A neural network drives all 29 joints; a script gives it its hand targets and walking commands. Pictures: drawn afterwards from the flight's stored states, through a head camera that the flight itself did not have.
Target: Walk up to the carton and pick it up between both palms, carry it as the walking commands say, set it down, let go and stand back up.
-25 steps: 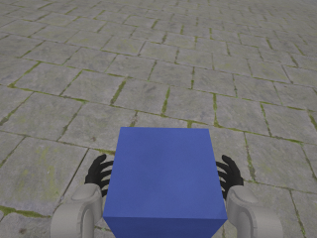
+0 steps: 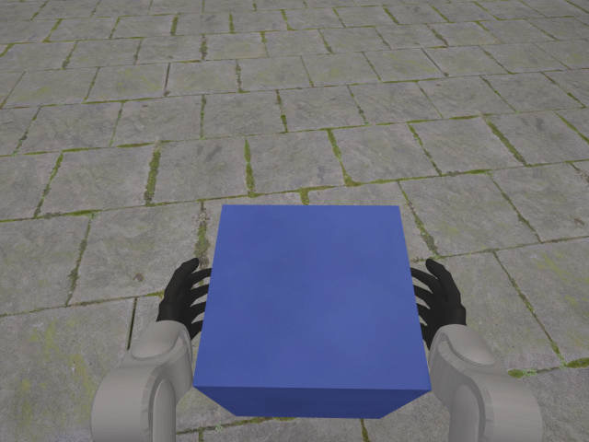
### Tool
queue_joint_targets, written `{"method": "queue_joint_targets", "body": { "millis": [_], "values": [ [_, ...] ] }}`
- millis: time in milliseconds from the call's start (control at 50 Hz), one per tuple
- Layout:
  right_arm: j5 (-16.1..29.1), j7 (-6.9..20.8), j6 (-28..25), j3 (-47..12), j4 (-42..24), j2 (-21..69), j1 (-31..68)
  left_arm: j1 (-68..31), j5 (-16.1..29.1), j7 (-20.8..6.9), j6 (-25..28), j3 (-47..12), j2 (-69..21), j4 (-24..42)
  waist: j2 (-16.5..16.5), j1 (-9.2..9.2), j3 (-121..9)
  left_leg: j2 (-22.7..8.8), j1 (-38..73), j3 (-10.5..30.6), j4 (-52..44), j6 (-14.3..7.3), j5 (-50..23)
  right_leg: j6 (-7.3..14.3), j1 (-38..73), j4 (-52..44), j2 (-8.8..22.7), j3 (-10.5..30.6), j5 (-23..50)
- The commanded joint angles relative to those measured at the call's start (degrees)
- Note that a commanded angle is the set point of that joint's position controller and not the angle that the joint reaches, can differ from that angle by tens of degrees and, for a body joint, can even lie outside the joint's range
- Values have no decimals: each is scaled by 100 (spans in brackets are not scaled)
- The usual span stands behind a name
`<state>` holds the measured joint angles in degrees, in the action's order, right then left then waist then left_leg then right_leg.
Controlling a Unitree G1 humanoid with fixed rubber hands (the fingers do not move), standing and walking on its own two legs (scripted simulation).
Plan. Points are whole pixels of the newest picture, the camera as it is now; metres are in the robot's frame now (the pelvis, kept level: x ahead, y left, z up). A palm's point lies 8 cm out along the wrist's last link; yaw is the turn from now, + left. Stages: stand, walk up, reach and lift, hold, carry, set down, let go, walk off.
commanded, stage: carry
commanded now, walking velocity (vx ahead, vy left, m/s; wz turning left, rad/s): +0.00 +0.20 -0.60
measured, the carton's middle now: (308, 322) +0.29 -0.02 +0.03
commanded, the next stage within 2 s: none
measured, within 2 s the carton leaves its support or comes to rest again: neither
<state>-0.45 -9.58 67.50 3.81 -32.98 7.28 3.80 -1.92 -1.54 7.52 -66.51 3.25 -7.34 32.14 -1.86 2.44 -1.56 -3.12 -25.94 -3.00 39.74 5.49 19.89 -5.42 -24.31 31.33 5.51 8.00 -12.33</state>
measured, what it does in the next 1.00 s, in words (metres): steps to the left, turning right: left foot, then right foot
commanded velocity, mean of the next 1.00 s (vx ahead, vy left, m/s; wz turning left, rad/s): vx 0.00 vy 0.20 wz -0.60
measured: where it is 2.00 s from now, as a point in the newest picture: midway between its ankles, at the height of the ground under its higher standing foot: outside the picture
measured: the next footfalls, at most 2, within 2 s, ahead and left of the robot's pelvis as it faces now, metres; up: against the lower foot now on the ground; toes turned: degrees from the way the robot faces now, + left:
left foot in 0.02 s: +0.06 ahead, +0.16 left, +0.00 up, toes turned +4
right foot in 0.36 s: +0.01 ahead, -0.02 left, +0.00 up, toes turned -20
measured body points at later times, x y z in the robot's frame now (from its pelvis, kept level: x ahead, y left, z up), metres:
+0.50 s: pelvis -0.02 +0.10 +0.01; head -0.03 +0.07 +0.46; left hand +0.26 +0.15 +0.07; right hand +0.16 -0.13 +0.07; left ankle +0.01 +0.24 -0.65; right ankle -0.03 -0.01 -0.73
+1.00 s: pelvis -0.01 +0.25 +0.00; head +0.02 +0.24 +0.45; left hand +0.29 +0.25 +0.06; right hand +0.13 -0.01 +0.07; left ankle +0.05 +0.34 -0.73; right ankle -0.06 +0.14 -0.68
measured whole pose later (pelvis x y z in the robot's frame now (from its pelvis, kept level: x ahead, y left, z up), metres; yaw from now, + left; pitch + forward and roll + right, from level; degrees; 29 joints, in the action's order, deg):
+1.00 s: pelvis -0.01 +0.25 +0.00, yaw -36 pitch +3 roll +0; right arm -0.9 -9.3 68.3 2.2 -30.5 7.3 2.3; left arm -0.1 -1.0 8.1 -69.4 4.4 -7.3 32.3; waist -1.4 -2.1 0.9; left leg -4.9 -17.8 -13.0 31.9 -1.1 16.8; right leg -2.7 -33.6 57.5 3.1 -3.8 -23.6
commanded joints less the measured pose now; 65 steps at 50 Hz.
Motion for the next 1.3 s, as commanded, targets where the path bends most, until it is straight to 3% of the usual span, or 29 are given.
{"method": "queue_joint_targets", "body": {
  "millis": [0, 20, 40, 80, 140, 280, 320, 340, 360, 380, 420, 500, 580, 680, 720, 740, 760, 780, 800, 860, 980, 1040, 1060, 1080, 1100, 1120, 1180, 1240, 1280],
  "values": [
    [1727, 849, 42, -3865, -184, 4804, 1938, -1869, 1320, -629, -89, -3290, -4425, 682, 1071, -129, -2049, -1571, 2525, 1310, -2128, -704, -1797, 437, -789, 1617, -253, -658, -451],
    [1716, 860, 48, -3856, -141, 4778, 1888, -1858, 1350, -643, -106, -3339, -4467, 645, 2247, -222, -1912, -2683, 2821, 2299, -1873, -1342, -3417, 249, -1859, 3030, -577, -1042, -2902],
    [1671, 888, 68, -3817, -160, 4910, 1940, -1977, 1362, -666, -128, -3345, -4540, 417, 1547, -224, -1586, -2580, 2269, 1542, -1677, -1487, -3554, 294, -1669, 3865, -246, -757, -2751],
    [1545, 922, 35, -3726, -221, 5013, 2045, -2333, 1573, -737, -158, -3629, -4814, 507, 867, -161, -1167, -1771, 1355, 907, -2049, -1283, -1300, 324, -1242, 3829, -245, -917, -1789],
    [1462, 945, -173, -3442, -463, 4995, 2109, -3194, 2016, -832, -48, -4108, -5150, 995, 1480, -178, -1065, -1156, 1013, -90, -2196, -1141, -131, 314, -1021, 3451, -206, -1224, -1093],
    [1420, 766, -141, -3722, -522, 4960, 1768, -2310, 1924, -856, -107, -3732, -4803, 761, 980, -148, -2212, -1446, 2409, -198, -1119, -1516, -2060, 606, -59, 934, -181, -1295, -1268],
    [1415, 715, -63, -3850, -552, 4777, 1997, -1826, 1667, -883, -190, -3447, -4738, 265, -19, -348, -2152, -1126, 1475, -730, -233, -1015, -1674, 807, 1289, -810, 144, -849, -53],
    [1426, 708, 50, -3916, -364, 4805, 1999, -1920, 1677, -884, -192, -3295, -4570, 274, -1637, -355, -1965, -620, -64, -903, 670, -492, 70, 1179, 2134, -1314, 1313, 1123, 1340],
    [1429, 704, 109, -3980, -497, 4667, 2298, -1794, 1557, -885, -259, -3195, -4516, -88, -2487, -276, -1531, -99, -1461, -505, 1727, -204, 1560, 1633, 2367, -1453, 2145, 2553, 2543],
    [1522, 702, 123, -4111, -631, 4651, 2473, -1502, 1474, -875, -254, -3144, -4556, -277, -2018, -296, -1632, -249, -1573, 159, 2343, -224, 1472, 1807, 2341, -1313, 2095, 2154, 2879],
    [1833, 810, 48, -4316, -864, 4976, 3040, -1780, 1463, -901, -121, -3112, -4763, -15, -899, -291, -1377, -247, -1467, 424, 2660, -100, 855, 1522, 2224, -1066, 1569, 1216, 2803],
    [1868, 930, 1, -4270, -135, 5594, 2557, -2738, 1581, -853, 73, -3290, -4911, 820, -410, -267, -1478, -39, -1193, 110, 2137, 44, 381, 1362, 2094, -965, 1126, 482, 2161],
    [1914, 898, -35, -4162, -239, 5527, 2383, -2516, 1512, -736, 72, -3307, -4753, 1013, -512, -315, -1670, 79, -529, -26, 1507, 53, 364, 1226, 1503, -1189, 936, 606, 653],
    [1798, 785, 72, -4071, -553, 5073, 2658, -1917, 1401, -732, -105, -3163, -4671, 363, -1682, -300, -1850, 206, 784, -203, -402, -74, 104, 914, 978, -961, 722, 468, 545],
    [1752, 795, 94, -3975, -397, 5012, 2419, -2045, 1442, -709, -87, -3289, -4538, 622, -811, -122, -2017, 12, 2036, -234, -1689, -297, 76, 709, 120, -129, 237, -24, 265],
    [1684, 775, 111, -3851, -243, 4980, 2325, -2306, 1482, -715, -135, -3382, -4594, 681, 617, -24, -1940, -1080, 2626, 1129, -2539, -699, 104, 406, -947, 1093, -333, -478, -628],
    [1633, 802, 116, -3764, 45, 5016, 2051, -2407, 1494, -740, -161, -3448, -4566, 691, 2339, -91, -1597, -2540, 2742, 2332, -2576, -1219, -1245, 158, -2227, 2612, -758, -974, -2406],
    [1730, 840, 54, -3922, -258, 5302, 2427, -2569, 1544, -784, -100, -3462, -4684, 680, 1382, -122, -1338, -2451, 2260, 1501, -2309, -1429, -1851, 238, -1962, 3393, -277, -638, -2139],
    [1633, 861, 82, -3807, -181, 5315, 2107, -2600, 1698, -775, -99, -3571, -4775, 933, 1219, -112, -1322, -2099, 2087, 698, -2137, -1441, -1535, 215, -1892, 3386, -203, -671, -1970],
    [1571, 873, -169, -3638, -542, 5429, 2499, -3415, 2105, -948, -36, -4109, -5257, 1205, 1411, -137, -1199, -1340, 1200, -21, -2018, -1315, -1433, 234, -1101, 3542, -138, -893, -1348],
    [1476, 800, -193, -3583, -466, 5155, 1915, -2851, 2006, -832, 2, -3950, -4944, 1230, 1525, -125, -1996, -1332, 2680, -370, -1287, -1524, -2549, 373, -599, 1650, -172, -1391, -1186],
    [1490, 732, -44, -3775, -498, 5026, 2039, -2210, 1745, -883, -140, -3625, -4865, 529, 581, -195, -2269, -1301, 2302, -634, -469, -1367, -3071, 560, 651, -148, -252, -1605, -494],
    [1443, 702, 31, -3742, -382, 4792, 2040, -1865, 1611, -889, -205, -3463, -4714, 250, 109, -305, -2247, -1103, 1645, -768, -47, -973, -2285, 657, 1407, -835, 11, -1088, 231],
    [1483, 661, 29, -3833, -569, 4779, 2294, -1676, 1572, -904, -186, -3319, -4663, 66, -1425, -339, -2221, -680, 1, -817, 792, -465, -357, 995, 2586, -879, 1375, 769, 3021],
    [1470, 660, 113, -3971, -497, 4670, 2136, -1448, 1477, -886, -211, -3208, -4461, -124, -2446, -233, -1982, -51, -1399, -443, 1674, -247, 2038, 1499, 3248, -746, 2209, 2066, 5799],
    [1656, 751, 88, -4185, -600, 4859, 2425, -1542, 1458, -895, -125, -3238, -4559, -5, -1961, -314, -2115, -222, -1375, 211, 2102, -307, 1799, 1716, 3232, -544, 2132, 1525, 6162],
    [1984, 866, 43, -4379, -721, 5273, 3177, -2003, 1443, -873, 9, -3068, -4858, 307, -928, -303, -1457, -40, -1038, 92, 1855, -166, 1010, 1343, 2396, -518, 1295, 172, 5024],
    [2036, 951, -48, -4292, -381, 5751, 2779, -2589, 1557, -867, 168, -3307, -4952, 1027, -640, -257, -1779, -96, -682, -25, 1645, -50, 468, 1222, 2154, -742, 1159, -241, 3252],
    [2023, 932, -54, -4144, -275, 5685, 2604, -2369, 1456, -786, 147, -3261, -4861, 934, -427, -296, -1985, 6, -216, -227, 1114, -4, 284, 1170, 2049, -581, 1002, -454, 3452]
  ]
}}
